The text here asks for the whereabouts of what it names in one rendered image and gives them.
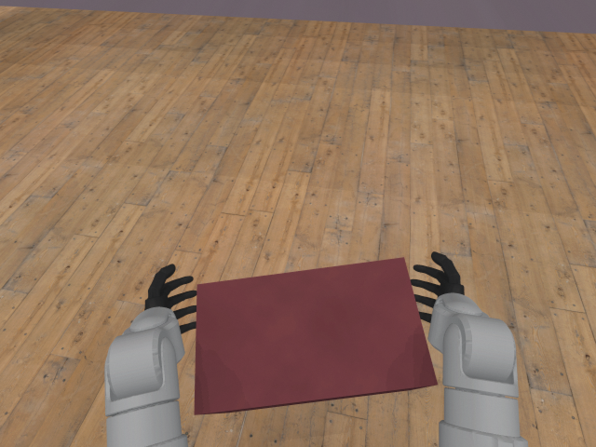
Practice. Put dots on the carton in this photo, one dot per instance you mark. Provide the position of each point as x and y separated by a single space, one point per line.
329 333

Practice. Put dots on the robot right hand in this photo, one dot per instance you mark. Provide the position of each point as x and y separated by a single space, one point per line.
449 281

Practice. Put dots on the robot right forearm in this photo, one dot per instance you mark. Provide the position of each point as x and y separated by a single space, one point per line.
479 360

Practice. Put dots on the robot left hand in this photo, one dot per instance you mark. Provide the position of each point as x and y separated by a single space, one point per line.
159 291

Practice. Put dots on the robot left forearm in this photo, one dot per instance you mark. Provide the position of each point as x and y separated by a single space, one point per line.
141 383

